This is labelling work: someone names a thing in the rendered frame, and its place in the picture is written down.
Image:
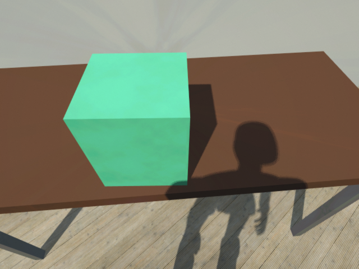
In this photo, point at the table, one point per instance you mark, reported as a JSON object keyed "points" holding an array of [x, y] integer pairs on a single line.
{"points": [[258, 123]]}

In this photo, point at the carton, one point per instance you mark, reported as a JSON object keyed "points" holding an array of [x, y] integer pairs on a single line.
{"points": [[130, 115]]}

